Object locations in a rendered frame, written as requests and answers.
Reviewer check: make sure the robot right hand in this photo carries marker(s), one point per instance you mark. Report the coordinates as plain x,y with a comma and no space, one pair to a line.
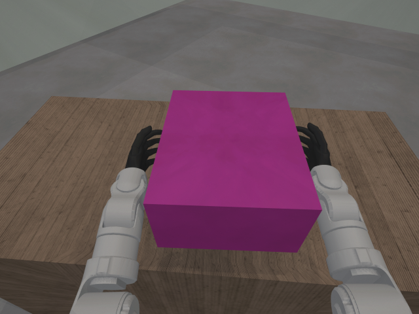
317,151

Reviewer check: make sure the robot left forearm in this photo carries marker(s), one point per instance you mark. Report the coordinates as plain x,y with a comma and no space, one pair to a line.
114,261

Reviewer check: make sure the robot right forearm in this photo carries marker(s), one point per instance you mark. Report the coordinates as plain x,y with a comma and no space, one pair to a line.
352,258

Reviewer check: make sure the pedestal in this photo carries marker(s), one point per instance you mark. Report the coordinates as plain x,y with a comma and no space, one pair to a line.
56,175

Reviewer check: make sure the robot left hand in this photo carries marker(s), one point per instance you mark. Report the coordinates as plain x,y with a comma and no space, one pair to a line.
138,155

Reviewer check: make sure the carton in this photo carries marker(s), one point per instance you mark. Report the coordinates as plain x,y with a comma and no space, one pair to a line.
230,173

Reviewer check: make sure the robot left upper arm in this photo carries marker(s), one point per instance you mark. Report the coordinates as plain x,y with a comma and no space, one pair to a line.
107,303

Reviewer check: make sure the robot right upper arm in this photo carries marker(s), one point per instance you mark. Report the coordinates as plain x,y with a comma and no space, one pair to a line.
367,299

